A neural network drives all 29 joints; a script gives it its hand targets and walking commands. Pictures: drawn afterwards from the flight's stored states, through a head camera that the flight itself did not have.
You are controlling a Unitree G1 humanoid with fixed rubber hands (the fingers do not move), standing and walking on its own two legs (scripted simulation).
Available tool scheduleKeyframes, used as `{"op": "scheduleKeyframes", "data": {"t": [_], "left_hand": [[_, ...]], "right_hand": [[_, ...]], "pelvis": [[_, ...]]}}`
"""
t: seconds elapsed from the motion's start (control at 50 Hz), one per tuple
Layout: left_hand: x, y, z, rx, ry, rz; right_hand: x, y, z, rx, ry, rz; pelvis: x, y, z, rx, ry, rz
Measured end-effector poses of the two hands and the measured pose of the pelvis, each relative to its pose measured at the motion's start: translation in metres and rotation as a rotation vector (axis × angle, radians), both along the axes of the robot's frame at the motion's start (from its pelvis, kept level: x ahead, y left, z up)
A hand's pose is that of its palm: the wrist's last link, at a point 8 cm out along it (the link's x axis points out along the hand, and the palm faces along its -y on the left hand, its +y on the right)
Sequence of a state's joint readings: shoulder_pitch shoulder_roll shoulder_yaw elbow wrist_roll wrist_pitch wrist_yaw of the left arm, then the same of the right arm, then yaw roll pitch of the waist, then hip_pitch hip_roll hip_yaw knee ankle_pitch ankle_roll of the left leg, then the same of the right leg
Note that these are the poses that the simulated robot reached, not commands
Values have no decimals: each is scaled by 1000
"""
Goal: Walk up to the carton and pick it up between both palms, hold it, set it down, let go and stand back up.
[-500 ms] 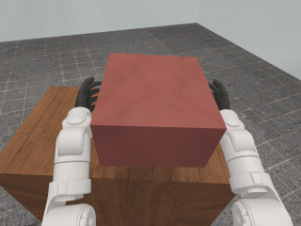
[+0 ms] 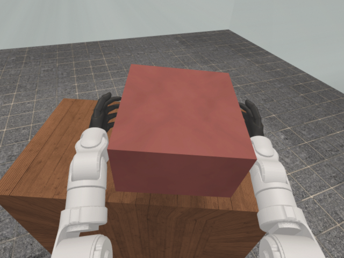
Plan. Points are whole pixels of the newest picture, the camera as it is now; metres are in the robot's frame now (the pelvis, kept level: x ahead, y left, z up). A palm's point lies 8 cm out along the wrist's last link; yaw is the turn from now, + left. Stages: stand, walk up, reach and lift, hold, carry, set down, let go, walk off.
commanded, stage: set down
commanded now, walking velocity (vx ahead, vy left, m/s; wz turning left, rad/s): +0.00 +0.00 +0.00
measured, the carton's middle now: (177, 126) +0.38 +0.00 +0.14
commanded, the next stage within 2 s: none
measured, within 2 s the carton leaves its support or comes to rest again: neither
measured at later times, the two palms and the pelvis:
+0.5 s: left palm (109, 132) +0.39 +0.17 +0.11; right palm (246, 135) +0.39 -0.18 +0.11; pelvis +0.03 -0.01 +0.00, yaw +1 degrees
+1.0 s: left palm (114, 138) +0.40 +0.16 +0.07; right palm (242, 145) +0.39 -0.19 +0.07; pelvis +0.04 +0.00 +0.00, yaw +1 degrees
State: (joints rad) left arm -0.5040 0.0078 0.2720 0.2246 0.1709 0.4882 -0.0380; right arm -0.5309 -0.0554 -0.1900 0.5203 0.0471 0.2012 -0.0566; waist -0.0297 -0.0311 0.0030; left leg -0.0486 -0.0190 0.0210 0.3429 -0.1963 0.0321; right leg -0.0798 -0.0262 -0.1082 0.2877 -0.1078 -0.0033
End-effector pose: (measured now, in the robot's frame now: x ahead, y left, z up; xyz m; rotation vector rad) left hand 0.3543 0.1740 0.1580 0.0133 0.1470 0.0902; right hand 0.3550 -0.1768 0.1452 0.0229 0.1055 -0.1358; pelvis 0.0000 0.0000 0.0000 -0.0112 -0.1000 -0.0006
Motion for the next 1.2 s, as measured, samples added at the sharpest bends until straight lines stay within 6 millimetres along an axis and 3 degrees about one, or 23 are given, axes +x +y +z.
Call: {"op": "scheduleKeyframes", "data": {"t": [0.26,0.52,0.74,0.92,1.2], "left_hand": [[17,-9,-44,28,39,-5],[37,-6,-49,27,13,1],[40,4,-69,42,54,8],[46,-4,-81,58,91,-6],[51,-13,-90,34,100,-22]], "right_hand": [[13,-8,-49,-36,34,-1],[36,-5,-38,-73,8,-8],[42,5,-60,-79,47,8],[42,-3,-77,-60,86,-7],[42,-12,-77,-83,95,-15]], "pelvis": [[12,-5,1,-6,50,-1],[31,-9,2,-14,92,17],[40,-4,1,-24,101,28],[42,-1,0,-25,136,17],[35,-2,1,-14,161,-2]]}}
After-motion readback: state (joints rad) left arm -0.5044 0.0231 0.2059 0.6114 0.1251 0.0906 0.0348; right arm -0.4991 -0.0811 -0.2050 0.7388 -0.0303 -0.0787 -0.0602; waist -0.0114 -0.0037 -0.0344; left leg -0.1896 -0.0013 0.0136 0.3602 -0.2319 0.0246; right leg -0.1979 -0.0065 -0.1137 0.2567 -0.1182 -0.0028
